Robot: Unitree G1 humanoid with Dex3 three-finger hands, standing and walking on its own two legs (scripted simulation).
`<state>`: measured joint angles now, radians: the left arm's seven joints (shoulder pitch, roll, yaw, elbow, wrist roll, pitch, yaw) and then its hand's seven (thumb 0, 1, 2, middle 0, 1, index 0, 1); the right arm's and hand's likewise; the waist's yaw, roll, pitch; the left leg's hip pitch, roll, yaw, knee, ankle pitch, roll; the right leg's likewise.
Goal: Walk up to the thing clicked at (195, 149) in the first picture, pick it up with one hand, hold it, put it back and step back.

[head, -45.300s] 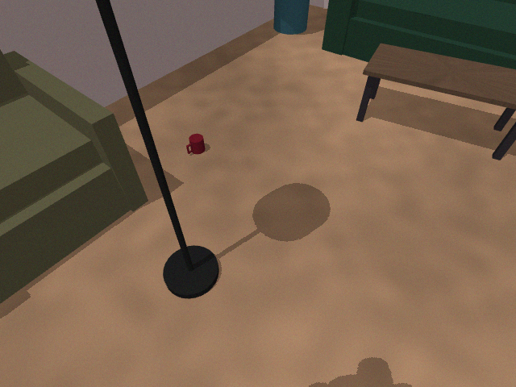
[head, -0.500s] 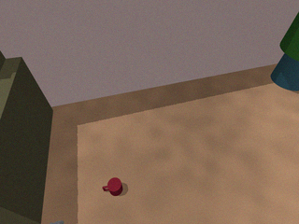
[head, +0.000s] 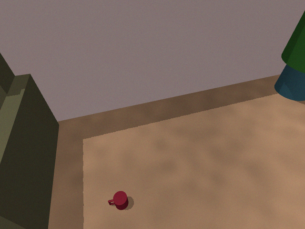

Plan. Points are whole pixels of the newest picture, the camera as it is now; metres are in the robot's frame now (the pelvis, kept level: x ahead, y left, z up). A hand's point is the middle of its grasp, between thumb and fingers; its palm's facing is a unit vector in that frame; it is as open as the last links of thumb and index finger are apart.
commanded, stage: stand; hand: left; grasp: from above
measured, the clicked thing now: (118, 201) +0.45 +0.24 -0.73
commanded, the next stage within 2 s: step back in 1.68 s
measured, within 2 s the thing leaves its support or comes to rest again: neither
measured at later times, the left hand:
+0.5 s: hand out of the picture +0.05 +0.22 -0.16, palm faces +0.02 -0.94 -0.33, open 7.4 cm
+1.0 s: hand out of the picture +0.09 +0.22 -0.16, palm faces +0.00 -0.95 -0.32, open 7.4 cm
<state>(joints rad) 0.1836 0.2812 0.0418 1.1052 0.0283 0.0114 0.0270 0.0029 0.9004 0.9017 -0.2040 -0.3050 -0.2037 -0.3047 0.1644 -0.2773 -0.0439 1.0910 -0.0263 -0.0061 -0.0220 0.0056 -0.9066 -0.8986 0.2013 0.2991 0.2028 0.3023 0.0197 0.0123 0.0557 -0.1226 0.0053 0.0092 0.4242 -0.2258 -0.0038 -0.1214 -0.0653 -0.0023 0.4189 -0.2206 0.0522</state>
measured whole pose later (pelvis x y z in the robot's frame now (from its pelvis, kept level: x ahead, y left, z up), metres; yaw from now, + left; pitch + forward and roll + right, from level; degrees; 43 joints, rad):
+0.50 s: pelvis +0.00 -0.02 +0.00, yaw +0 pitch -4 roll +0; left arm 0.15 0.29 0.04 1.15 0.02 0.00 0.01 0.00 0.90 0.90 -0.20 -0.30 -0.20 -0.30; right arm 0.16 -0.31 -0.03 1.13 -0.02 0.00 -0.01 0.00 -0.91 -0.90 0.20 0.30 0.20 0.30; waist 0.01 0.02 0.06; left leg -0.10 0.03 0.01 0.36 -0.19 -0.03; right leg -0.11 -0.04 -0.01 0.37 -0.19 0.03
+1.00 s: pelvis +0.01 -0.02 +0.00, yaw -1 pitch -3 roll +0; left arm 0.11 0.30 0.03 1.15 0.01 0.00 0.01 0.00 0.90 0.90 -0.20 -0.30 -0.20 -0.30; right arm 0.13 -0.31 -0.02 1.14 -0.01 -0.01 -0.01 0.00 -0.91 -0.90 0.20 0.30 0.20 0.30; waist 0.00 0.01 0.06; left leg -0.09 0.04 0.02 0.35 -0.20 -0.03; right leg -0.10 -0.03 0.01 0.36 -0.20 0.03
